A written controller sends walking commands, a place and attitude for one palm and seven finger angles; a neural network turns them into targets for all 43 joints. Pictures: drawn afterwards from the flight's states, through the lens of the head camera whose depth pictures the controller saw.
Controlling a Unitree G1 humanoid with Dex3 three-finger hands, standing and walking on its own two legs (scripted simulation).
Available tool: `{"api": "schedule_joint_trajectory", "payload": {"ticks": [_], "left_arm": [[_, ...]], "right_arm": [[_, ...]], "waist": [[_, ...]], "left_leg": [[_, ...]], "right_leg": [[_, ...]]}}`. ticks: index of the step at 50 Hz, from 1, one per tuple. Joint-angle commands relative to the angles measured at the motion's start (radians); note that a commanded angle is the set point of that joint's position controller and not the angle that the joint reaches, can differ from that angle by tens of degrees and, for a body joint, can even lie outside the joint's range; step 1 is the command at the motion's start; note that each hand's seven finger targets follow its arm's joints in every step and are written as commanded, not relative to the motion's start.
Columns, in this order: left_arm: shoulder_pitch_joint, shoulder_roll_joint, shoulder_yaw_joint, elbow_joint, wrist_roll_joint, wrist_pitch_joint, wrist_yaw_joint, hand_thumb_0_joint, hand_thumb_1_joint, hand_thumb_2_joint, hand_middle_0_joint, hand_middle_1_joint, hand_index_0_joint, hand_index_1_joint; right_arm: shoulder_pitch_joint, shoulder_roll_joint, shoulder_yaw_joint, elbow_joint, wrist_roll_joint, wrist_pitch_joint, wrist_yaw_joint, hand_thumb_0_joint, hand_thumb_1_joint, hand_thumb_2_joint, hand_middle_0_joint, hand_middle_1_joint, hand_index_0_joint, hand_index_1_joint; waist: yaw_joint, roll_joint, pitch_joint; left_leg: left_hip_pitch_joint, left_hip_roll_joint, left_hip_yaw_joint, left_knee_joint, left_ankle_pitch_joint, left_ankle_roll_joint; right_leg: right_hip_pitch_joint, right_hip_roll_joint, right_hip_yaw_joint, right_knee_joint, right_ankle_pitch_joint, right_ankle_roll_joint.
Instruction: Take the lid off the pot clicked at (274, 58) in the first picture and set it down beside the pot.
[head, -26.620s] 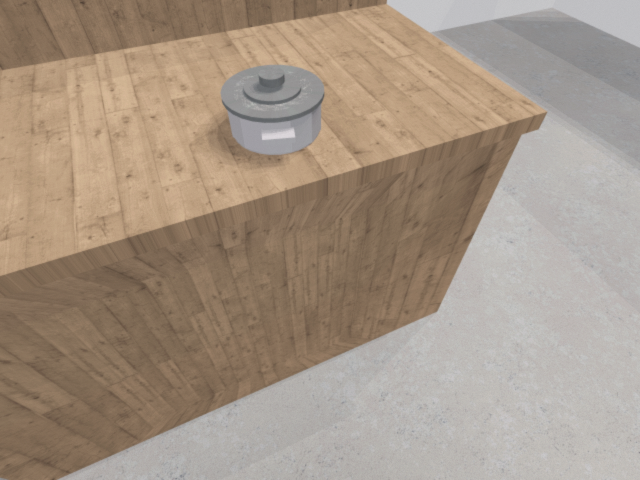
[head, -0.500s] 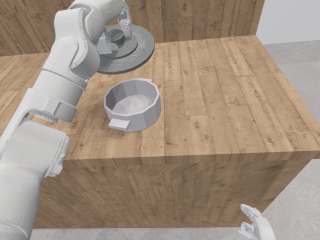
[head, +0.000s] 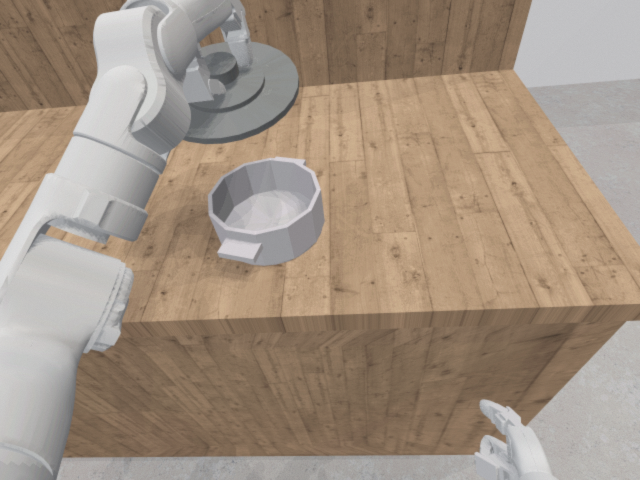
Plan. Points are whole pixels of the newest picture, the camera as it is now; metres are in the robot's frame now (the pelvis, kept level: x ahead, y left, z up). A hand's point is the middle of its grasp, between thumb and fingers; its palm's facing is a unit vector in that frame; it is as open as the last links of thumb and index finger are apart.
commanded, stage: move the lid sideways beside the pot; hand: left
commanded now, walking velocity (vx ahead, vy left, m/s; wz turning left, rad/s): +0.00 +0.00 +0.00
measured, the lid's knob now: (219, 68) +0.48 +0.12 +0.29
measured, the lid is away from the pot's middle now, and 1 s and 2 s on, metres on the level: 0.02 0.16 0.25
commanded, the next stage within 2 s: lower the lid onto the table in 1.88 s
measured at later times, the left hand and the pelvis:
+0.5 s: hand (131, 82) +0.43 +0.19 +0.31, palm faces -0.05 -0.05 -1.00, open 7.4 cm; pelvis -0.01 +0.00 +0.00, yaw +1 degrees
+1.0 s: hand (76, 89) +0.43 +0.25 +0.31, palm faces -0.08 -0.05 -1.00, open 7.4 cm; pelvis -0.01 +0.00 +0.00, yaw +1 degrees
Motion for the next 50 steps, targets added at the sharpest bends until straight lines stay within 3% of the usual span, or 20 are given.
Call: {"api": "schedule_joint_trajectory", "payload": {"ticks": [1,5,8,9,10,14,17,19,23,25,27,30,34,35,39,40,44,45,49,50], "left_arm": [[-0.597,0.302,0.179,-0.21,0.064,0.005,0.059,0.0,0.604,1.096,-1.005,-0.975,-0.94,-0.911],[-0.588,0.352,0.212,-0.228,0.069,0.002,0.053,0.0,0.604,1.096,-1.005,-0.975,-0.94,-0.911],[-0.586,0.302,0.159,-0.146,0.065,0.014,0.036,0.0,0.604,1.096,-1.005,-0.975,-0.94,-0.911],[-0.554,0.323,0.179,-0.164,0.041,0.003,0.039,0.0,0.604,1.096,-1.005,-0.975,-0.94,-0.911],[-0.607,0.39,0.221,-0.222,0.071,-0.005,0.043,0.0,0.604,1.096,-1.005,-0.975,-0.94,-0.911],[-0.558,0.339,0.179,-0.214,0.049,-0.013,0.024,0.0,0.604,1.096,-1.005,-0.975,-0.94,-0.911],[-0.583,0.374,0.193,-0.166,0.076,-0.01,0.015,0.0,0.604,1.096,-1.005,-0.975,-0.94,-0.911],[-0.538,0.347,0.174,-0.205,0.044,-0.026,0.013,0.0,0.604,1.096,-1.005,-0.975,-0.94,-0.911],[-0.565,0.444,0.241,-0.151,0.077,-0.028,0.008,0.0,0.604,1.096,-1.005,-0.975,-0.94,-0.911],[-0.587,0.462,0.246,-0.23,0.079,-0.045,0.013,0.0,0.604,1.096,-1.005,-0.975,-0.94,-0.911],[-0.585,0.401,0.195,-0.175,0.077,-0.043,0.004,0.0,0.604,1.096,-1.005,-0.975,-0.94,-0.911],[-0.569,0.501,0.27,-0.218,0.081,-0.058,0.007,0.0,0.604,1.096,-1.005,-0.975,-0.94,-0.911],[-0.508,0.432,0.215,-0.143,0.057,-0.064,-0.006,0.0,0.604,1.096,-1.005,-0.975,-0.94,-0.911],[-0.548,0.494,0.259,-0.17,0.084,-0.066,0.0,0.0,0.604,1.096,-1.005,-0.975,-0.94,-0.911],[-0.51,0.495,0.245,-0.102,0.071,-0.077,-0.006,0.0,0.604,1.096,-1.005,-0.975,-0.94,-0.911],[-0.578,0.547,0.277,-0.154,0.096,-0.084,0.002,0.0,0.604,1.096,-1.005,-0.975,-0.94,-0.911],[-0.508,0.485,0.236,-0.137,0.071,-0.1,-0.007,0.0,0.604,1.096,-1.005,-0.975,-0.94,-0.911],[-0.542,0.569,0.3,-0.145,0.097,-0.1,-0.001,0.0,0.604,1.096,-1.005,-0.975,-0.94,-0.911],[-0.492,0.488,0.227,-0.082,0.071,-0.107,-0.017,0.0,0.604,1.096,-1.005,-0.975,-0.94,-0.911],[-0.546,0.556,0.274,-0.129,0.097,-0.11,-0.007,0.0,0.604,1.096,-1.005,-0.975,-0.94,-0.911]], "right_arm": [[-0.137,-0.09,-0.031,-0.175,0.0,-0.042,-0.001,0.0,-0.9,-0.9,0.2,0.3,0.2,0.3],[-0.121,-0.093,-0.032,-0.173,0.003,-0.04,0.0,0.0,-0.9,-0.9,0.2,0.3,0.2,0.3],[-0.118,-0.095,-0.03,-0.163,0.009,-0.032,-0.011,0.0,-0.9,-0.9,0.2,0.3,0.2,0.3],[-0.105,-0.113,-0.035,-0.166,0.01,-0.032,-0.007,0.0,-0.9,-0.9,0.2,0.3,0.2,0.3],[-0.11,-0.1,-0.031,-0.173,0.006,-0.04,-0.009,0.0,-0.9,-0.9,0.2,0.3,0.2,0.3],[-0.102,-0.108,-0.038,-0.178,0.011,-0.039,-0.007,0.0,-0.9,-0.9,0.2,0.3,0.2,0.3],[-0.1,-0.103,-0.033,-0.166,0.013,-0.033,-0.01,0.0,-0.9,-0.9,0.2,0.3,0.2,0.3],[-0.099,-0.112,-0.039,-0.179,0.015,-0.032,-0.004,0.0,-0.9,-0.9,0.2,0.3,0.2,0.3],[-0.086,-0.113,-0.038,-0.164,0.01,-0.024,-0.012,0.0,-0.9,-0.9,0.2,0.3,0.2,0.3],[-0.077,-0.11,-0.039,-0.179,0.014,-0.028,-0.006,0.0,-0.9,-0.9,0.2,0.3,0.2,0.3],[-0.086,-0.105,-0.038,-0.172,0.019,-0.023,-0.008,0.0,-0.9,-0.9,0.2,0.3,0.2,0.3],[-0.07,-0.116,-0.041,-0.182,0.015,-0.02,-0.007,0.0,-0.9,-0.9,0.2,0.3,0.2,0.3],[-0.053,-0.129,-0.047,-0.171,0.019,-0.008,-0.007,0.0,-0.9,-0.9,0.2,0.3,0.2,0.3],[-0.055,-0.118,-0.044,-0.177,0.021,-0.01,-0.008,0.0,-0.9,-0.9,0.2,0.3,0.2,0.3],[-0.035,-0.139,-0.048,-0.168,0.019,0.003,-0.012,0.0,-0.9,-0.9,0.2,0.3,0.2,0.3],[-0.043,-0.125,-0.043,-0.177,0.021,-0.003,-0.013,0.0,-0.9,-0.9,0.2,0.3,0.2,0.3],[-0.027,-0.133,-0.05,-0.182,0.02,0.0,-0.013,0.0,-0.9,-0.9,0.2,0.3,0.2,0.3],[-0.021,-0.127,-0.05,-0.174,0.019,-0.001,-0.014,0.0,-0.9,-0.9,0.2,0.3,0.2,0.3],[-0.012,-0.141,-0.053,-0.171,0.026,0.016,-0.014,0.0,-0.9,-0.9,0.2,0.3,0.2,0.3],[-0.017,-0.131,-0.051,-0.173,0.026,0.013,-0.016,0.0,-0.9,-0.9,0.2,0.3,0.2,0.3]], "waist": [[0.019,-0.137,-0.447],[0.02,-0.149,-0.472],[0.0,-0.152,-0.369],[0.001,-0.124,-0.403],[0.017,-0.128,-0.462],[-0.004,-0.101,-0.448],[-0.001,-0.132,-0.391],[-0.008,-0.08,-0.418],[0.003,-0.104,-0.399],[0.006,-0.077,-0.457],[-0.01,-0.081,-0.387],[0.007,-0.072,-0.451],[-0.017,-0.061,-0.369],[-0.002,-0.081,-0.401],[-0.018,-0.061,-0.381],[-0.007,-0.054,-0.421],[-0.023,-0.014,-0.409],[-0.008,-0.045,-0.426],[-0.031,-0.03,-0.349],[-0.017,-0.042,-0.401]], "left_leg": [[0.192,-0.002,-0.031,0.008,0.327,0.027],[0.197,-0.001,-0.033,0.013,0.353,0.026],[0.174,-0.002,-0.032,0.001,0.261,0.029],[0.188,-0.003,-0.038,0.013,0.282,0.029],[0.192,-0.005,-0.038,0.005,0.299,0.028],[0.223,-0.004,-0.044,0.034,0.358,0.033],[0.181,-0.005,-0.041,0.014,0.278,0.03],[0.214,-0.006,-0.048,0.03,0.309,0.032],[0.173,-0.009,-0.043,0.017,0.264,0.034],[0.197,-0.005,-0.049,0.016,0.297,0.027],[0.191,-0.004,-0.049,0.016,0.256,0.03],[0.188,-0.006,-0.045,0.013,0.277,0.029],[0.193,0.001,-0.056,0.018,0.258,0.03],[0.183,0.002,-0.053,0.006,0.25,0.028],[0.172,-0.003,-0.048,0.019,0.241,0.034],[0.17,-0.002,-0.044,0.007,0.236,0.029],[0.208,-0.001,-0.055,0.028,0.292,0.033],[0.19,0.001,-0.052,0.018,0.274,0.031],[0.188,0.004,-0.058,0.017,0.259,0.033],[0.196,0.005,-0.052,0.011,0.266,0.031]], "right_leg": [[0.143,0.035,-0.006,-0.009,0.348,-0.064],[0.157,0.036,-0.003,-0.004,0.367,-0.06],[0.086,0.041,-0.018,-0.023,0.293,-0.058],[0.103,0.035,-0.014,-0.023,0.307,-0.061],[0.141,0.039,-0.006,-0.011,0.319,-0.06],[0.113,0.036,-0.009,-0.012,0.351,-0.062],[0.091,0.042,-0.02,-0.015,0.3,-0.06],[0.087,0.04,-0.015,-0.017,0.303,-0.062],[0.099,0.047,-0.017,-0.022,0.279,-0.062],[0.118,0.048,-0.013,-0.011,0.282,-0.062],[0.066,0.048,-0.025,-0.021,0.245,-0.062],[0.119,0.049,-0.012,-0.02,0.265,-0.061],[0.053,0.051,-0.028,-0.038,0.229,-0.065],[0.078,0.056,-0.025,-0.03,0.216,-0.062],[0.072,0.05,-0.025,-0.04,0.232,-0.063],[0.099,0.055,-0.019,-0.031,0.222,-0.061],[0.065,0.056,-0.028,-0.039,0.238,-0.067],[0.088,0.059,-0.022,-0.035,0.23,-0.063],[0.037,0.058,-0.037,-0.054,0.213,-0.064],[0.066,0.064,-0.028,-0.044,0.213,-0.062]]}}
